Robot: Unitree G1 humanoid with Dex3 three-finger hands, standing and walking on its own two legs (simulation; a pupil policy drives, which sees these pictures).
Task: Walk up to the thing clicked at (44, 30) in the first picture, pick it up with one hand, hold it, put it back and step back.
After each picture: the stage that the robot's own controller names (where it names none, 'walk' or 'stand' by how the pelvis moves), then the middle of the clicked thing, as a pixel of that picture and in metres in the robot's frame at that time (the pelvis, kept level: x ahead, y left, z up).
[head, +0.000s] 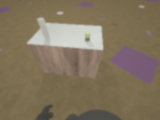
stand; (44, 29) +0.90 +0.63 +0.01
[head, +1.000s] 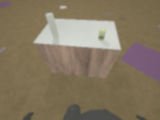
walk; (53, 26) +0.84 +0.46 +0.05
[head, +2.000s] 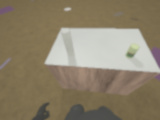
walk; (68, 43) +0.58 +0.24 +0.05
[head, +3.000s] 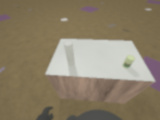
stand; (69, 54) +0.53 +0.23 +0.01
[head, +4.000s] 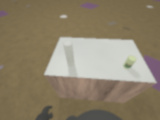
stand; (69, 54) +0.52 +0.22 +0.01
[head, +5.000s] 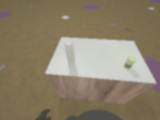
stand; (70, 54) +0.53 +0.22 +0.01
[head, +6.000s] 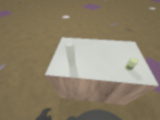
stand; (71, 55) +0.52 +0.21 +0.01
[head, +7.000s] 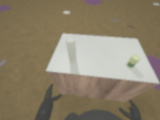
rise first; (71, 51) +0.53 +0.21 +0.01
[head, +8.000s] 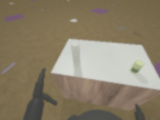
go down; (76, 55) +0.53 +0.20 +0.01
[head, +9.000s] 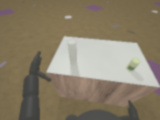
go down; (72, 53) +0.54 +0.19 +0.02
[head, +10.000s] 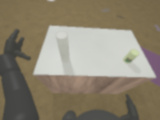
go down; (63, 49) +0.50 +0.19 +0.05
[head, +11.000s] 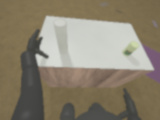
close in; (62, 39) +0.54 +0.19 +0.08
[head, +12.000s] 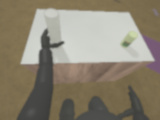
close; (55, 33) +0.55 +0.19 +0.10
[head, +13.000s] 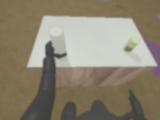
lift; (60, 47) +0.47 +0.18 +0.09
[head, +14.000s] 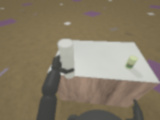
lift; (68, 61) +0.32 +0.15 +0.19
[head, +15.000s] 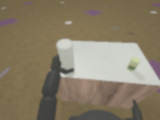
hold; (67, 61) +0.31 +0.15 +0.19
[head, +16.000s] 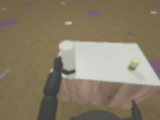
hold; (69, 62) +0.32 +0.15 +0.18
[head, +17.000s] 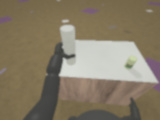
crouch; (69, 48) +0.41 +0.15 +0.21
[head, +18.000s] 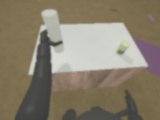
lower; (55, 35) +0.52 +0.18 +0.16
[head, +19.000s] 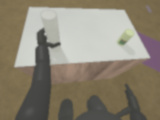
lower; (53, 35) +0.53 +0.18 +0.10
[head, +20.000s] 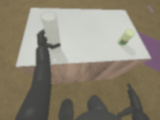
lower; (53, 36) +0.52 +0.18 +0.10
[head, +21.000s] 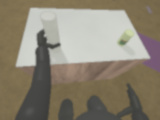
lower; (53, 36) +0.53 +0.18 +0.10
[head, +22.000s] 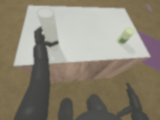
lower; (51, 34) +0.53 +0.19 +0.10
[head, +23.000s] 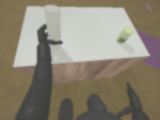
open; (54, 32) +0.55 +0.16 +0.11
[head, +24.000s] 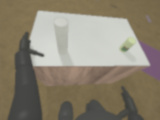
sink last; (62, 39) +0.51 +0.16 +0.08
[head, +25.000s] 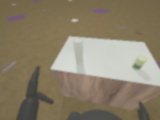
sink last; (78, 53) +0.53 +0.17 +0.06
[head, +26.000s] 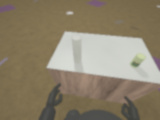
stand; (77, 50) +0.52 +0.16 +0.06
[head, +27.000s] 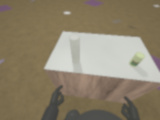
stand; (75, 50) +0.51 +0.17 +0.07
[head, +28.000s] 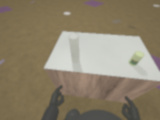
stand; (74, 49) +0.52 +0.17 +0.07
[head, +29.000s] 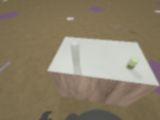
stand; (75, 54) +0.53 +0.17 +0.02
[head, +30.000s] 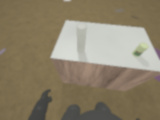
walk; (81, 40) +0.59 +0.12 +0.04
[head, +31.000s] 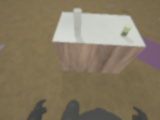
walk; (77, 24) +0.81 +0.20 +0.03
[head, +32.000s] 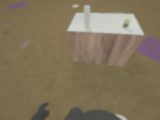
stand; (87, 17) +1.13 +0.17 +0.03
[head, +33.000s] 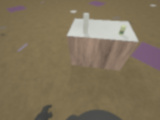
stand; (85, 24) +1.12 +0.15 +0.01
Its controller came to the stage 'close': yes
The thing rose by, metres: 0.19
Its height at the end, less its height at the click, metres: +0.00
